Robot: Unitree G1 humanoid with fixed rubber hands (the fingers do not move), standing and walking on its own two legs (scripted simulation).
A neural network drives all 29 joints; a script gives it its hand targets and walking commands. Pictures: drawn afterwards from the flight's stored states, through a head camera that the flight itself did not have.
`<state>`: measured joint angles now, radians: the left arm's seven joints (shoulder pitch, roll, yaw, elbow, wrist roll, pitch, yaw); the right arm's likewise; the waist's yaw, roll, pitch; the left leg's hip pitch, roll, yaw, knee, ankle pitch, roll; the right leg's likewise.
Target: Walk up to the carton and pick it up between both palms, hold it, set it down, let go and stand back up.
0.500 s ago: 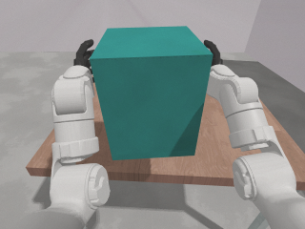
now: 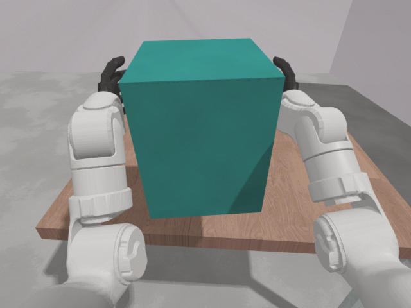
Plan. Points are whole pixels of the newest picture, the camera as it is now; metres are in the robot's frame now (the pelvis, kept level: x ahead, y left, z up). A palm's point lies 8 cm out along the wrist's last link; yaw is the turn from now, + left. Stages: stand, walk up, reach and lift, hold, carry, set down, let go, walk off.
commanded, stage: hold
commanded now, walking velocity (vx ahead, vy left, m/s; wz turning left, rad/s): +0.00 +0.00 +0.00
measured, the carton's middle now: (201, 125) +0.37 +0.00 +0.25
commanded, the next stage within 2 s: none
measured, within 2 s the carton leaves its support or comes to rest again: neither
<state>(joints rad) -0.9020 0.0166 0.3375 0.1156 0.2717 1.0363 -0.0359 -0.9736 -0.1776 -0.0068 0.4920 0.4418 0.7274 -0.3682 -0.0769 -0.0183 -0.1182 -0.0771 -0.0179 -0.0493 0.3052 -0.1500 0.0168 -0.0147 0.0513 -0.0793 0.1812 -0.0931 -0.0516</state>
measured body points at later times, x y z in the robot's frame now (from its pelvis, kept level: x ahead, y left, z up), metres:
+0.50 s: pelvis +0.00 +0.00 +0.00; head -0.08 +0.02 +0.44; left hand +0.37 +0.14 +0.31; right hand +0.38 -0.16 +0.31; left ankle +0.01 +0.11 -0.75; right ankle +0.01 -0.09 -0.75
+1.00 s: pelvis -0.01 +0.01 +0.00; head -0.08 +0.02 +0.44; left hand +0.36 +0.15 +0.31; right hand +0.37 -0.15 +0.30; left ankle +0.01 +0.11 -0.75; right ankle +0.01 -0.09 -0.75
